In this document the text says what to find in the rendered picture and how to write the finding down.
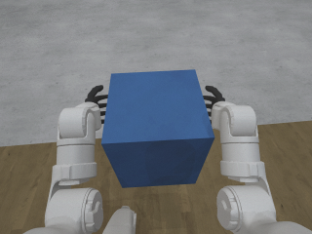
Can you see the carton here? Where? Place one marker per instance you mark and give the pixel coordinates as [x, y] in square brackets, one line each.
[157, 130]

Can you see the right robot forearm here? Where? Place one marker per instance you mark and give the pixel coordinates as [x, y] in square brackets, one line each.
[237, 125]

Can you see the robot right upper arm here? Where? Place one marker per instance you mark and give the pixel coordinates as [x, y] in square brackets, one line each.
[248, 209]

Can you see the left robot forearm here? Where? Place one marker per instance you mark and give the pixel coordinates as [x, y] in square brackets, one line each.
[76, 139]

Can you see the left robot hand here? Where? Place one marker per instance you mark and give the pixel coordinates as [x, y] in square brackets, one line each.
[91, 97]

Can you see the left robot thigh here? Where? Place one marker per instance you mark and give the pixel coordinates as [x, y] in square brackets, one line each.
[123, 221]

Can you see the right robot hand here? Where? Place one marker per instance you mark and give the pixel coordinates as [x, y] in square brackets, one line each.
[217, 97]

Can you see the robot left upper arm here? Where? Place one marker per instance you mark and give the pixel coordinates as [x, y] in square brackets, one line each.
[73, 211]

